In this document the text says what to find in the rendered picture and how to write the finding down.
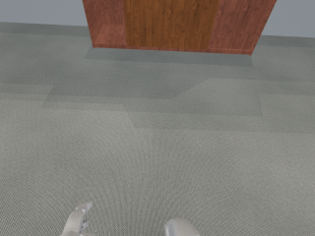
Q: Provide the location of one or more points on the left robot hand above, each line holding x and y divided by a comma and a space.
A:
76, 221

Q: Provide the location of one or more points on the robot right thigh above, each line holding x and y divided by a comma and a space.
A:
179, 227

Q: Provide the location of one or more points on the wardrobe door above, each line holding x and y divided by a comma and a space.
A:
237, 23
184, 24

